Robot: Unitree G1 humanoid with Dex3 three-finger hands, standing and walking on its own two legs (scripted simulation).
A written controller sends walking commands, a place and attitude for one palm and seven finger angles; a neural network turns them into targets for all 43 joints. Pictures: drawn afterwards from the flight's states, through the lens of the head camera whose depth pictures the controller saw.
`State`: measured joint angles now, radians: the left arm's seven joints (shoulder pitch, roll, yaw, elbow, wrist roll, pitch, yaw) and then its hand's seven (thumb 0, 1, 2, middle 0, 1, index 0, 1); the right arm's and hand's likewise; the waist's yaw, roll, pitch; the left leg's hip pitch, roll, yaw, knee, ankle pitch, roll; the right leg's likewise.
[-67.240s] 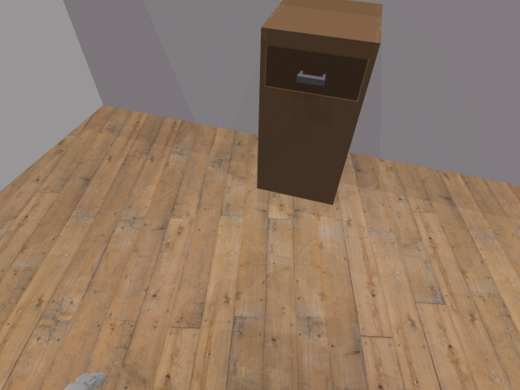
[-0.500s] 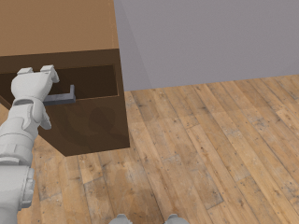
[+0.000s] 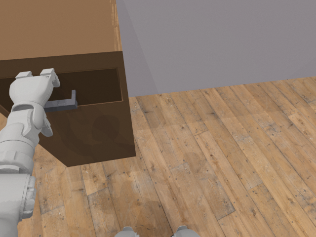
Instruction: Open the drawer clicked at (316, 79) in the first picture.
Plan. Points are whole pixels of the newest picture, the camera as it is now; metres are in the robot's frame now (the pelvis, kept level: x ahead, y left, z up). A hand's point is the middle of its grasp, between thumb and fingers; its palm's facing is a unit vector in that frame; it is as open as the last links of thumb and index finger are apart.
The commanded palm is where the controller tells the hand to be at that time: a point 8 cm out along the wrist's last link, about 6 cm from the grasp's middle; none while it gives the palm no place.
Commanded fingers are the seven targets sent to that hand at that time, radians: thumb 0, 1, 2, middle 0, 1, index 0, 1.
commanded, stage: re-aim the fingers above the handle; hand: left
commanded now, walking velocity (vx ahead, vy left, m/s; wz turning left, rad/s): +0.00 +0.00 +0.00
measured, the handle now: (58, 100) +0.51 +0.29 -0.03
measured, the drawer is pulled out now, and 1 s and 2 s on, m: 0.00 0.00 0.00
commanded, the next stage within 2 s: lower the fingers behind the handle in 1.38 s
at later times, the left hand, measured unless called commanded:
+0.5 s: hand (41, 103) +0.46 +0.30 +0.02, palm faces -0.08 -0.02 -1.00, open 13.6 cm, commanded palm +0.45 +0.30 +0.08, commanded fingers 0.00 -0.50 0.30 -0.30 -1.20 -0.30 -1.20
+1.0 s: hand (37, 103) +0.46 +0.31 +0.02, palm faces -0.02 -0.02 -1.00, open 13.8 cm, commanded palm +0.44 +0.30 +0.08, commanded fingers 0.00 -0.50 0.30 -0.30 -1.20 -0.30 -1.20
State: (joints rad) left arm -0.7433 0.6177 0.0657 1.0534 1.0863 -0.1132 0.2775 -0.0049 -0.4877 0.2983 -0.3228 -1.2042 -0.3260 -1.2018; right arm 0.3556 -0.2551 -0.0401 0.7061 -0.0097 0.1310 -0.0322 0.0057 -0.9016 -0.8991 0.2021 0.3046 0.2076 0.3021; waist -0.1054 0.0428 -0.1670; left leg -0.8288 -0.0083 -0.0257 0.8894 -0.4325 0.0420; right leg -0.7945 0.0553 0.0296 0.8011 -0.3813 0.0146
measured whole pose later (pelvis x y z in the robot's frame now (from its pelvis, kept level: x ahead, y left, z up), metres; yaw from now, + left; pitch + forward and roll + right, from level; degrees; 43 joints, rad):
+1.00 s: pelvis -0.01 +0.00 -0.01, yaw +0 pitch +22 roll -4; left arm -0.76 0.64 0.09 1.04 1.11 -0.13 0.32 0.00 -0.49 0.30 -0.32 -1.20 -0.32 -1.20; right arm 0.32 -0.26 -0.04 0.70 -0.02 0.13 -0.03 0.01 -0.90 -0.90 0.20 0.30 0.21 0.30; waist -0.11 0.04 -0.17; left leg -0.87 -0.01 -0.04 0.93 -0.44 0.04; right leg -0.83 0.05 0.02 0.84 -0.39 0.02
